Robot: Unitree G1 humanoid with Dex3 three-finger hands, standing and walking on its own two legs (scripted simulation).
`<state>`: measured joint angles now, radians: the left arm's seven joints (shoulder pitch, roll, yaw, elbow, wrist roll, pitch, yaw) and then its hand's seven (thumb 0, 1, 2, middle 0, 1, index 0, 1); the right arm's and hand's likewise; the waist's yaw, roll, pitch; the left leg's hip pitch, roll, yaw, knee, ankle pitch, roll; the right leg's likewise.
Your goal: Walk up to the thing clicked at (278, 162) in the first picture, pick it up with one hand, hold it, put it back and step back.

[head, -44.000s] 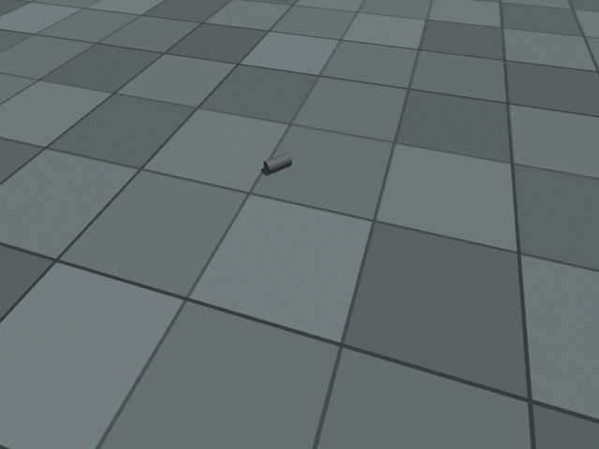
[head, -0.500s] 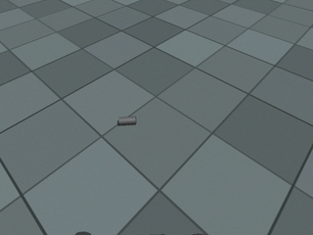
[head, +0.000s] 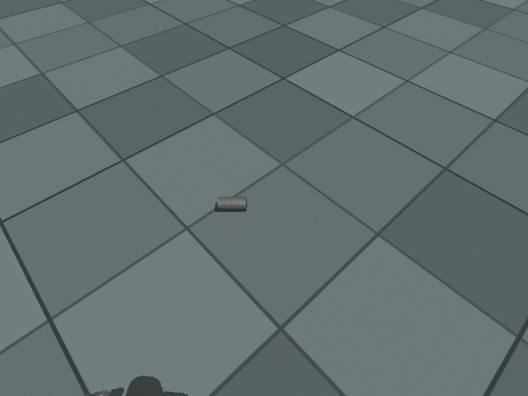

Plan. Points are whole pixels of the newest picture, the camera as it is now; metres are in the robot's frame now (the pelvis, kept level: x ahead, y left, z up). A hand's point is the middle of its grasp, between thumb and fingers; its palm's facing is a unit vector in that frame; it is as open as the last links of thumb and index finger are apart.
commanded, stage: step back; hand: left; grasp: from above
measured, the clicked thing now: (232, 203) +1.04 +0.21 -0.73
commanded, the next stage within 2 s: stand in 0.06 s
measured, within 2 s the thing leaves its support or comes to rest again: neither
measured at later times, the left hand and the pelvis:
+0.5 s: hand out of the picture +0.09 +0.25 -0.14, palm faces -0.02 -0.94 -0.33, open 7.4 cm; pelvis +0.01 +0.00 +0.02, yaw -1 degrees
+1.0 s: hand out of the picture +0.07 +0.24 -0.13, palm faces -0.05 -0.94 -0.34, open 7.4 cm; pelvis -0.01 -0.02 +0.02, yaw -1 degrees
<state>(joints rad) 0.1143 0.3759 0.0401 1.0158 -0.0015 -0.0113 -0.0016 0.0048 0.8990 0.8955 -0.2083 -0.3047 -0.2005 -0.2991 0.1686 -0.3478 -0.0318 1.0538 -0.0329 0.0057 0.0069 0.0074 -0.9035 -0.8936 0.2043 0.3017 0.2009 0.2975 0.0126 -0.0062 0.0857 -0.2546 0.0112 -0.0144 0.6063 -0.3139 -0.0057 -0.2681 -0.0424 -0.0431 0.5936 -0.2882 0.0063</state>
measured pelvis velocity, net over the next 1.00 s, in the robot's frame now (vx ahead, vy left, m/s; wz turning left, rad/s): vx -0.01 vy -0.02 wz -0.02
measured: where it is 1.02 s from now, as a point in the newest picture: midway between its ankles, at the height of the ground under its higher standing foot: outside the picture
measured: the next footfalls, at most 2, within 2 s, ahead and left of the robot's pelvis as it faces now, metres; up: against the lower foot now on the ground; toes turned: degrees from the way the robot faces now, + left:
none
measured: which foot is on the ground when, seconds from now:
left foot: down 0.00-1.00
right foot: down 0.00-1.00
